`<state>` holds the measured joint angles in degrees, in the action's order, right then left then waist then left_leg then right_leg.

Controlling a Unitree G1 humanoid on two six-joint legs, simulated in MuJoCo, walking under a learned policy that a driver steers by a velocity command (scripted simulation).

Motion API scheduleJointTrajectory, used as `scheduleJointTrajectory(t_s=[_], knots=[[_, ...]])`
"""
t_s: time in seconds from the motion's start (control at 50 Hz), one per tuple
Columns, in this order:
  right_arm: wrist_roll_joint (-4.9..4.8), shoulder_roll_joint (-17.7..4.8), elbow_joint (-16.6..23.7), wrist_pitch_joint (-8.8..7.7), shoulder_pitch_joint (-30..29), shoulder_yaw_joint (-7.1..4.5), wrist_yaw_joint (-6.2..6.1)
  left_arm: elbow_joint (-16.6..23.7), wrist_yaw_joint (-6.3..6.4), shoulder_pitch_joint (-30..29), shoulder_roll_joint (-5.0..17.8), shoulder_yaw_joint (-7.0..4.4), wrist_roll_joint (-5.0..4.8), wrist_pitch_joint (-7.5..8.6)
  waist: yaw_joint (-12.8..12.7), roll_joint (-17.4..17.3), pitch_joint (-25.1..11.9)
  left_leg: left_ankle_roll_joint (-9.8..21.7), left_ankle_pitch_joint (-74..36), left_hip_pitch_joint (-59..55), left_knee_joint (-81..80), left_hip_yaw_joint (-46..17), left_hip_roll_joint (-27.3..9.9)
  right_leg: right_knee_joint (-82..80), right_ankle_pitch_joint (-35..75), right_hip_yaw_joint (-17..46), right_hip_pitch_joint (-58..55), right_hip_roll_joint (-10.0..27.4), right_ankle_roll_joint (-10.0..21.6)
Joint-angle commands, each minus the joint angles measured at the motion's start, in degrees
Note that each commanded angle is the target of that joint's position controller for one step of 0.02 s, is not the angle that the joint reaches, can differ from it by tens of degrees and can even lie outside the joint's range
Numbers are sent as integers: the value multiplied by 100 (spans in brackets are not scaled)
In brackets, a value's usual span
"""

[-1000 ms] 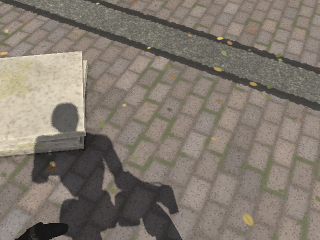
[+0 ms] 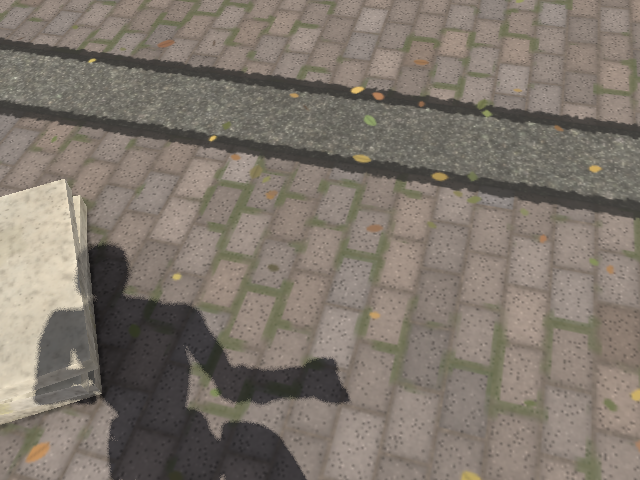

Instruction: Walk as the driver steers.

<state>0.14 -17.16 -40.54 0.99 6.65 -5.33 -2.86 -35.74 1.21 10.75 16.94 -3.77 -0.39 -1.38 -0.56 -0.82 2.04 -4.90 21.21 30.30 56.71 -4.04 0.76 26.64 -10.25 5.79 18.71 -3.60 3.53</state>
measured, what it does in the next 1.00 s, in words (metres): walks ahead: left foot, then right foot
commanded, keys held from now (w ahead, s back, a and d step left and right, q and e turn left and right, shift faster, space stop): e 0.06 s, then no key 0.28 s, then w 0.66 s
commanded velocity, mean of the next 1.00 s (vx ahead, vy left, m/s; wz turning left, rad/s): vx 0.22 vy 0.00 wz -0.17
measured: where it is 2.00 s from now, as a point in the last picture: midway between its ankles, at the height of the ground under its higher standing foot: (379, 348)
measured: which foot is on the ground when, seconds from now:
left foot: up 0.00-0.20, down 0.22-0.54, up 0.56-0.92, down 0.94-1.00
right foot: down 0.00-0.22, up 0.24-0.52, down 0.54-0.96, up 0.98-1.00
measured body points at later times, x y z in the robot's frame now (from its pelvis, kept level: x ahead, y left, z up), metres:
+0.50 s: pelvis +0.00 +0.02 +0.00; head +0.02 +0.03 +0.45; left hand +0.18 +0.27 -0.11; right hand +0.09 -0.26 -0.11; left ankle +0.02 +0.15 -0.74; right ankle -0.05 -0.10 -0.73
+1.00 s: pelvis +0.19 +0.04 -0.02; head +0.22 +0.04 +0.42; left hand +0.21 +0.32 -0.15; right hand +0.38 -0.24 -0.09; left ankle +0.30 +0.12 -0.74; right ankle -0.03 -0.09 -0.70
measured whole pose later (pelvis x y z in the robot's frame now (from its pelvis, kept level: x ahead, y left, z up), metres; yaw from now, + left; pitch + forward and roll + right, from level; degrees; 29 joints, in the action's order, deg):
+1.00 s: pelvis +0.19 +0.04 -0.02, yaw -9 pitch +2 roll +0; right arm -0.6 -16.4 -37.8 -5.0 3.2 -2.4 2.4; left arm -47.3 0.5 25.3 16.9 -3.2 -1.0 2.5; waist -3.9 0.7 2.4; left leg 3.2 9.0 28.0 34.9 2.7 0.5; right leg 45.9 -29.5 4.4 4.7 1.4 -0.2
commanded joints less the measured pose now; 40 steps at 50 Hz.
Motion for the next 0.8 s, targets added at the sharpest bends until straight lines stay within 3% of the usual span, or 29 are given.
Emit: scheduleJointTrajectory(t_s=[0.02,0.08,0.14,0.2,0.22,0.24,0.26,0.28,0.3,0.34,0.38,0.4,0.44,0.5,0.52,0.54,0.56,0.58,0.6,0.62,0.66,0.68,0.74,0.8], knots=[[-10,-334,361,-106,-137,-61,33,423,83,-143,1006,-315,-2,14,-30,872,-772,-32,-156,47,-755,-160,21,-689,682,1667,-890,1306,919],[-41,-407,331,-164,-74,-76,101,457,44,-233,1018,-327,18,-31,-51,973,-717,24,-85,-367,-1275,-149,76,-688,294,1934,-641,1276,927],[-61,-426,316,-232,18,-69,181,442,-5,-261,930,-279,20,-64,-103,1024,-775,127,-71,-786,-1802,-60,51,-516,567,2143,-667,1285,908],[-4,-351,245,-312,312,-50,266,395,1,-304,753,-190,-36,-98,132,861,-740,399,-1201,-1816,-3383,43,-40,-191,482,2015,-360,966,544],[109,-609,304,-322,366,-83,252,369,2,-99,562,-125,26,-70,44,339,-792,646,-1659,-2277,-3639,-579,-749,257,-255,1681,4,666,208],[193,-1013,356,-284,135,-139,218,380,-17,220,427,-98,60,-10,-363,-915,-648,1276,-2563,-2339,-3770,-1537,-1592,1023,-1541,677,591,-181,-159],[278,-753,358,-294,119,-81,222,437,2,-83,713,-180,98,44,-99,-1323,-590,1978,-2469,-1807,-4021,-2228,-2161,1833,-2313,357,619,-146,-433],[223,-627,407,-316,6,-38,210,394,17,-195,992,-288,58,46,-18,-1044,-483,2070,-2247,-1764,-4043,-2128,-2066,2608,-2327,381,687,-16,-582],[136,-618,393,-314,-75,-34,185,292,26,-153,968,-322,27,13,-39,-844,-440,1918,-2124,-1820,-3975,-1815,-1824,3033,-2174,380,808,-13,-686],[12,-500,367,-311,-175,27,164,145,34,7,667,-266,36,-75,-68,-692,-371,1703,-2349,-1941,-3806,-1335,-1526,3248,-1874,407,877,79,-845],[-2,-367,246,-238,24,78,171,89,-27,25,224,-87,33,-71,12,-781,-486,1478,-832,-2047,-4016,-917,-1087,2292,-1494,-124,595,247,-872],[-25,-508,215,-179,155,36,164,135,-61,-173,147,-36,10,-38,177,-1026,-393,1466,-128,-2000,-4146,-912,-989,1890,-1492,-423,464,214,-852],[-29,-805,167,-96,472,-39,148,207,-88,-406,286,-57,-59,41,367,-1192,-235,1588,476,-1966,-4242,-1157,-1127,1270,-1793,-675,270,137,-729],[-178,-850,122,-79,562,-36,154,-89,-112,69,315,-85,-68,200,121,-868,-106,1546,830,-1505,-4146,-1149,-1110,-480,-661,-874,-811,56,-294],[-167,-717,114,-116,548,7,160,-199,-107,330,343,-97,-48,244,-12,-748,-188,1385,733,-1104,-3961,-1043,-1016,-603,-500,-719,-1450,166,-134],[-96,-380,200,-191,304,119,188,-322,-81,868,455,-121,-47,289,-265,-441,-368,1099,575,-409,-3260,-732,-778,-681,-663,-84,-2292,687,67],[-28,100,438,-331,63,245,228,-463,-63,1354,1000,-260,19,311,-343,887,-544,634,399,616,-1771,404,28,-902,-1712,1388,-2821,1593,536],[-129,-301,698,-452,-484,169,219,-474,-122,1469,1255,-344,51,367,-635,1359,23,548,1010,1397,-1037,410,-44,-1661,-2413,2748,-2308,2436,1201],[-235,-599,718,-520,-553,47,234,-471,-100,1329,967,-250,102,459,-537,1075,472,577,864,1842,-288,108,-348,-1827,-2613,2882,-2191,2507,1335],[-246,-603,600,-556,-339,25,274,-470,-79,1212,761,-179,77,528,-399,1009,530,637,548,2071,20,44,-463,-1840,-2517,2563,-2313,2308,1202],[-140,-535,511,-619,-231,22,356,-472,-72,1085,659,-129,0,566,-309,856,487,669,-216,2293,19,69,-639,-1878,-1538,1870,-2533,2028,958],[-105,-438,500,-645,-286,48,400,-472,-70,1080,618,-109,9,554,-310,732,431,630,-538,2104,-146,167,-635,-1926,-969,1491,-2412,1852,872],[-83,-115,534,-666,-517,180,516,-505,-69,1083,631,-107,-3,518,-358,741,300,429,-1447,1186,-1107,478,-486,-1949,150,530,-1811,1445,754],[-133,-116,648,-649,-861,231,580,-614,-80,1306,833,-159,-41,518,-462,763,381,394,-1937,361,-1961,599,-308,-1967,331,266,-1324,1473,723]])
Velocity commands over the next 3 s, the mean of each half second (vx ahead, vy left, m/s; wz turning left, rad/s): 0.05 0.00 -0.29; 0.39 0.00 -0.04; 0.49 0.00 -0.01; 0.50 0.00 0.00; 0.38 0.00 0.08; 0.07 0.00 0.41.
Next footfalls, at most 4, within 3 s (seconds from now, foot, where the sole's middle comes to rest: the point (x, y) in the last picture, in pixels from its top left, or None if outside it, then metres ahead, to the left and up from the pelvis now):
0.22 left None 0.06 0.14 -0.78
0.54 right None -0.01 -0.10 -0.78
0.94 left None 0.34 0.12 -0.78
1.50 right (431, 401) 0.61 -0.16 -0.78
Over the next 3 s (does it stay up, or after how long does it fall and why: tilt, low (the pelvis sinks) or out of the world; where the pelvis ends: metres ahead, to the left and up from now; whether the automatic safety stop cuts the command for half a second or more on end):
stays up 1.02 -0.05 -0.01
